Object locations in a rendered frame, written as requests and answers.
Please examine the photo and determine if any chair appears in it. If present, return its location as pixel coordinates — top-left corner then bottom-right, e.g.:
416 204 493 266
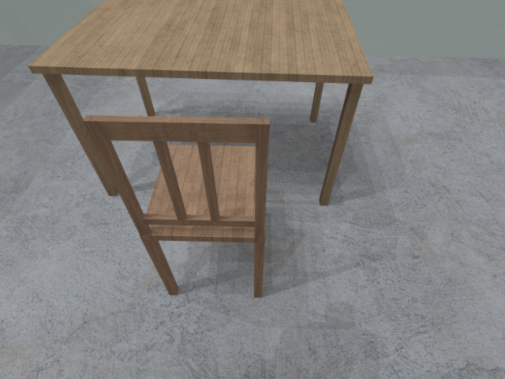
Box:
83 115 270 298

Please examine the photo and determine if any table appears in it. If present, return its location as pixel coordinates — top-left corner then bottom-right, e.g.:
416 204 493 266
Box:
28 0 374 206

